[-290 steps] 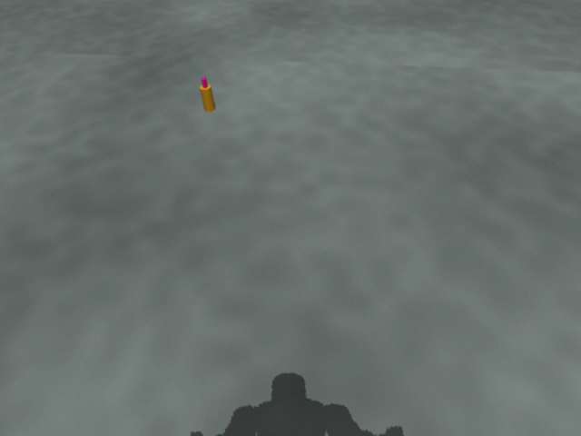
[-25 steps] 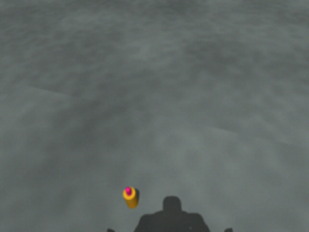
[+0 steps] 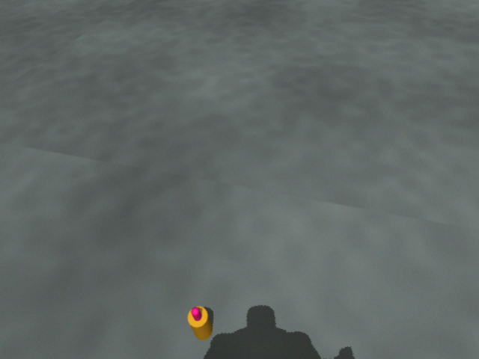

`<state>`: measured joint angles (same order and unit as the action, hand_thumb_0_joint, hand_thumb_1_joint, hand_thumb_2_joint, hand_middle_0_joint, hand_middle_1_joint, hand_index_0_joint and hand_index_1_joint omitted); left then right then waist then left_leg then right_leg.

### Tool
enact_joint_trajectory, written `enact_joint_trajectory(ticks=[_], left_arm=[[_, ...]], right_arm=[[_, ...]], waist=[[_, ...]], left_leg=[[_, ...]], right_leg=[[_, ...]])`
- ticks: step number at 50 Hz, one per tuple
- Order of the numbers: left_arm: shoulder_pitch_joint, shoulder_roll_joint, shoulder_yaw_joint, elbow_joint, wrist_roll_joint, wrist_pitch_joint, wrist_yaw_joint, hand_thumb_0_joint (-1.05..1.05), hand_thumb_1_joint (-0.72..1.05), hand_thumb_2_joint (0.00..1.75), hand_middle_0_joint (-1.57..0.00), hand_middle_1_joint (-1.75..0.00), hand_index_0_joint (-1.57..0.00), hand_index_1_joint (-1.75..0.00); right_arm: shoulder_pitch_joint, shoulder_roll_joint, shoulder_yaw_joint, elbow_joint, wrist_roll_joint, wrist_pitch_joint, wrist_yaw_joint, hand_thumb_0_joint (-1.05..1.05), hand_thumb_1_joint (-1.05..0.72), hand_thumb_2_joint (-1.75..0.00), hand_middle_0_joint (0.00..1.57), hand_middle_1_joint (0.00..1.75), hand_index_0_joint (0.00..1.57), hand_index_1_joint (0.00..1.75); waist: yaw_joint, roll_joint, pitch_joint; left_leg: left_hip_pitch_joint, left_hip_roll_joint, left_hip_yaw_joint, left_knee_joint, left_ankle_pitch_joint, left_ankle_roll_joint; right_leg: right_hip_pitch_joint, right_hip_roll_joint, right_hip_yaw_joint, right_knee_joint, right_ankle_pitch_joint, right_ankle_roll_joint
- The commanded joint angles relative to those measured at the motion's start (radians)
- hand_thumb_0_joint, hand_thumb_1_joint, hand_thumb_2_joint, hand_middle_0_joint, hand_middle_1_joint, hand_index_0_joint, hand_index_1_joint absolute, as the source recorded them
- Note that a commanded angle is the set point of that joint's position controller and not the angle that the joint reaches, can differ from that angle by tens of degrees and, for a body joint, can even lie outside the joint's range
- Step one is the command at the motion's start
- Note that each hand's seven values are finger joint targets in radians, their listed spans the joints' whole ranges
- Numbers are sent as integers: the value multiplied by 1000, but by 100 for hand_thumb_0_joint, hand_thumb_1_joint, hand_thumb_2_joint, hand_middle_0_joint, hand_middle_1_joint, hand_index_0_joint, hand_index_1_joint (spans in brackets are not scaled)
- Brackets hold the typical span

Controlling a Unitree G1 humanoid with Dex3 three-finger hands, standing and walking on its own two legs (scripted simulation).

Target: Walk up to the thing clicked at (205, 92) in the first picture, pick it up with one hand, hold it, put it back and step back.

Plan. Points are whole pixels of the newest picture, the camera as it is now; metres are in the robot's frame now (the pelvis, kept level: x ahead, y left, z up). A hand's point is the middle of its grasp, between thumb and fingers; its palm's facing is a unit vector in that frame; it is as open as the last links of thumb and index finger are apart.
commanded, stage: walk up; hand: left
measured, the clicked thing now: (199, 320) +0.41 +0.20 -0.65
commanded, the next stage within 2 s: stand in 1.32 s
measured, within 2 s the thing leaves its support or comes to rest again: neither
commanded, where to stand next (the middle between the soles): +0.08 -0.03 m, yaw +1 degrees
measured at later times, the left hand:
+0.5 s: hand out of the picture +0.14 +0.24 -0.14, palm faces -0.02 -0.95 -0.31, open 7.4 cm
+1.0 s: hand out of the picture +0.10 +0.25 -0.14, palm faces +0.03 -0.94 -0.33, open 7.4 cm
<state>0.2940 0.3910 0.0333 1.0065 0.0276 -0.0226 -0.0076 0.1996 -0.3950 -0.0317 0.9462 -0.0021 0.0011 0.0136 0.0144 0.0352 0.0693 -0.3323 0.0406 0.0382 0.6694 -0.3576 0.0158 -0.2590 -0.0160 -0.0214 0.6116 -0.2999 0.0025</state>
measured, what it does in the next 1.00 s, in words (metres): stands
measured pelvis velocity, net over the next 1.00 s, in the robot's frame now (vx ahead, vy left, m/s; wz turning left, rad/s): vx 0.04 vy -0.01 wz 0.03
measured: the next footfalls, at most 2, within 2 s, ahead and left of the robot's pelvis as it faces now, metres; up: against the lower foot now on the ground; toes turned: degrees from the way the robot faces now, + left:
none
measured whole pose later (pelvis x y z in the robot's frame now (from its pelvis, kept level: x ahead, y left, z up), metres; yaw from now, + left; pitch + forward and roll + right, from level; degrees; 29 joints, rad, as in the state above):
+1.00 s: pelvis +0.04 -0.01 +0.02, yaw +2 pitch -2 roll +0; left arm 0.11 0.35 0.01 1.16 0.00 0.00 -0.01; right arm 0.09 -0.34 0.00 1.15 -0.01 -0.02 0.01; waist 0.00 0.00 0.05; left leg -0.14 0.02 0.01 0.36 -0.17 -0.01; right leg -0.07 -0.02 -0.05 0.34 -0.22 0.01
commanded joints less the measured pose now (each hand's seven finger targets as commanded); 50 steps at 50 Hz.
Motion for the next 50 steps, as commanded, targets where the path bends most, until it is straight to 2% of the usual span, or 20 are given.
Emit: enact_joint_trajectory(ticks=[1, 2, 3, 4, 5, 7, 9, 12, 14, 16, 20, 27, 32, 35, 40, 43, 47, 50], left_arm=[[-163, 213, 32, -89, -17, -23, 11, 0, 90, 90, -20, -30, -20, -30], [-156, 199, 26, -83, -21, -26, 12, 0, 90, 90, -20, -30, -20, -30], [-138, 198, 24, -69, -22, -27, 10, 0, 90, 90, -20, -30, -20, -30], [-128, 205, 24, -58, -23, -25, 8, 0, 90, 90, -20, -30, -20, -30], [-116, 208, 23, -49, -25, -21, 6, 0, 90, 90, -20, -30, -20, -30], [-150, 206, 24, -42, -24, -19, 8, 0, 90, 90, -20, -30, -20, -30], [-177, 203, 21, -34, -25, -18, 10, 0, 90, 90, -20, -30, -20, -30], [-170, 190, 17, -12, -30, -18, 11, 0, 90, 90, -20, -30, -20, -30], [-185, 192, 16, -3, -31, -17, 12, 0, 90, 90, -20, -30, -20, -30], [-202, 191, 17, 9, -32, -14, 14, 0, 90, 90, -20, -30, -20, -30], [-240, 181, 9, 26, -29, -6, 11, 0, 90, 90, -20, -30, -20, -30], [-273, 176, 7, 52, -25, -6, 8, 0, 90, 90, -20, -30, -20, -30], [-279, 175, 6, 67, -21, -4, 6, 0, 90, 90, -20, -30, -20, -30], [-271, 176, 10, 76, -19, -5, 6, 0, 90, 90, -20, -30, -20, -30], [-273, 174, 15, 84, -20, -4, 7, 0, 90, 90, -20, -30, -20, -30], [-252, 174, 16, 85, -19, -5, 8, 0, 90, 90, -20, -30, -20, -30], [-267, 171, 17, 84, -19, -3, 10, 0, 90, 90, -20, -30, -20, -30], [-250, 169, 17, 85, -19, -2, 10, 0, 90, 90, -20, -30, -20, -30]], right_arm=[[0, -192, -36, -21, 10, -45, -11, 0, -90, -90, 20, 30, 20, 30], [-17, -196, -36, -10, 13, -48, -10, 0, -90, -90, 20, 30, 20, 30], [-37, -202, -35, -9, 11, -49, -10, 0, -90, -90, 20, 30, 20, 30], [-48, -204, -31, -8, 7, -51, -10, 0, -90, -90, 20, 30, 20, 30], [-65, -203, -27, -3, 5, -50, -10, 0, -90, -90, 20, 30, 20, 30], [-68, -200, -23, 22, 2, -46, -7, 0, -90, -90, 20, 30, 20, 30], [-73, -199, -20, 44, 0, -49, -7, 0, -90, -90, 20, 30, 20, 30], [-95, -195, -10, 66, 1, -58, -11, 0, -90, -90, 20, 30, 20, 30], [-102, -190, -8, 81, 2, -61, -14, 0, -90, -90, 20, 30, 20, 30], [-108, -187, -8, 92, 2, -59, -18, 0, -90, -90, 20, 30, 20, 30], [-133, -185, -10, 108, 0, -54, -21, 0, -90, -90, 20, 30, 20, 30], [-151, -182, -9, 127, -4, -49, -21, 0, -90, -90, 20, 30, 20, 30], [-165, -186, -8, 134, -6, -46, -20, 0, -90, -90, 20, 30, 20, 30], [-165, -188, -9, 138, -6, -48, -20, 0, -90, -90, 20, 30, 20, 30], [-160, -182, -8, 142, -6, -45, -21, 0, -90, -90, 20, 30, 20, 30], [-161, -180, -8, 142, -5, -44, -22, 0, -90, -90, 20, 30, 20, 30], [-156, -176, -9, 147, -6, -40, -23, 0, -90, -90, 20, 30, 20, 30], [-166, -176, -9, 148, -6, -40, -24, 0, -90, -90, 20, 30, 20, 30]], waist=[[-60, -138, -5], [-46, -143, -31], [-33, -136, -62], [-23, -143, -80], [-11, -142, -67], [-18, -126, -26], [-21, -80, -49], [0, -17, -93], [-1, -9, -132], [-1, -2, -143], [-7, 12, -114], [-17, -7, -108], [-21, -23, -88], [-20, -33, -112], [-22, -45, -99], [-18, -52, -118], [-24, -47, -97], [-16, -29, -92]], left_leg=[[152, 27, -67, -160, 88, 16], [166, 56, -104, -181, 198, 28], [168, 78, -140, -197, 235, 41], [151, 84, -150, -212, 201, 46], [138, 70, -139, -220, 118, 41], [92, 58, -128, -242, 91, 31], [117, 67, -133, -273, 155, 25], [136, 89, -141, -283, 306, 26], [168, 92, -125, -278, 407, 25], [181, 95, -119, -280, 457, 23], [168, 94, -120, -317, 375, 20], [184, 87, -112, -342, 338, 13], [185, 83, -116, -360, 267, 13], [211, 84, -114, -355, 312, 14], [210, 81, -112, -356, 327, 11], [242, 82, -107, -342, 368, 16], [221, 76, -107, -355, 337, 9], [222, 79, -113, -363, 330, 10]], right_leg=[[-144, -167, 173, -229, 18, -102], [-105, -126, 131, -203, 87, -70], [-67, -102, 113, -187, 134, -57], [-34, -92, 112, -186, 120, -54], [-43, -102, 130, -221, 32, -56], [-8, -110, 136, -258, -41, -60], [19, -110, 123, -241, 30, -60], [97, -100, 88, -222, 171, -51], [135, -108, 84, -220, 248, -48], [157, -109, 73, -225, 284, -43], [158, -107, 68, -259, 230, -39], [166, -110, 70, -301, 219, -32], [146, -106, 73, -328, 160, -31], [159, -107, 66, -328, 200, -27], [157, -107, 58, -335, 196, -24], [163, -110, 58, -334, 233, -21], [157, -110, 60, -341, 211, -21], [160, -108, 57, -342, 199, -22]])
